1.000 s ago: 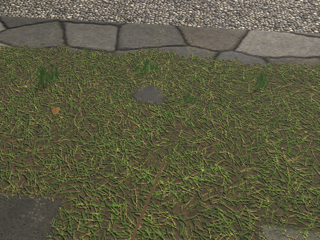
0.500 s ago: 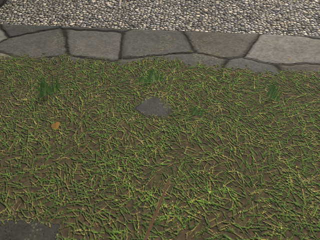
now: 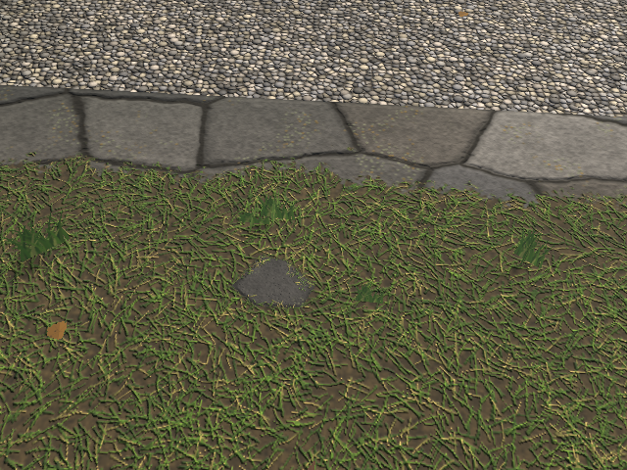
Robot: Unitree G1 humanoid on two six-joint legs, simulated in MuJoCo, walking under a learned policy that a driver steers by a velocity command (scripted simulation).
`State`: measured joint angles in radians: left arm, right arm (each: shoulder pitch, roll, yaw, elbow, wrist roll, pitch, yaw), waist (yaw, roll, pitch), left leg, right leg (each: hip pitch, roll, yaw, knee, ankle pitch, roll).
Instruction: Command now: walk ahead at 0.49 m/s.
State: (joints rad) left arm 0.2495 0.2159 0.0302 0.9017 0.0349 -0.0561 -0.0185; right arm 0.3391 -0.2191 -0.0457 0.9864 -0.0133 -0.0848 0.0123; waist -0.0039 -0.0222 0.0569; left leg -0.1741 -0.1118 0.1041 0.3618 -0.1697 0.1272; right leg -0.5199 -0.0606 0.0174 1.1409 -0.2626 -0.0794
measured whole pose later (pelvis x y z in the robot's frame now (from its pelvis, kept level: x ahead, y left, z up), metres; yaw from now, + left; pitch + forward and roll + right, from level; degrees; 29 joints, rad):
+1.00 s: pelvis +0.55 -0.01 -0.01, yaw +1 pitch +0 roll -1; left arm 0.40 0.19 0.04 1.05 0.01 -0.08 0.00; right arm 0.12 -0.21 -0.05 0.92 -0.02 -0.08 0.01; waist 0.03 -0.02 0.07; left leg -0.36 -0.03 0.11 0.53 -0.18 0.10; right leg -0.23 0.02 -0.02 1.09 -0.41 -0.09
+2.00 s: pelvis +1.07 -0.03 -0.01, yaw +1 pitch +1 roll -1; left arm 0.48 0.17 0.03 1.09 0.03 -0.09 0.01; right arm 0.00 -0.18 -0.03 0.88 -0.02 -0.05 0.03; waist 0.07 0.02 0.05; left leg -0.52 0.04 0.08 0.58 -0.10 0.07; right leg 0.12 0.07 -0.08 0.20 -0.34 -0.05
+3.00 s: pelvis +1.32 +0.00 +0.00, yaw -21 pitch +1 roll +0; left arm 0.20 0.24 0.07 0.87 0.03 0.04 0.01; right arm 0.23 -0.22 -0.05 0.87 -0.01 0.04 -0.04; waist 0.03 -0.02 0.01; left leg -0.31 -0.01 -0.01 0.67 -0.41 0.02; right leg -0.34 0.11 0.06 0.40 -0.07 -0.09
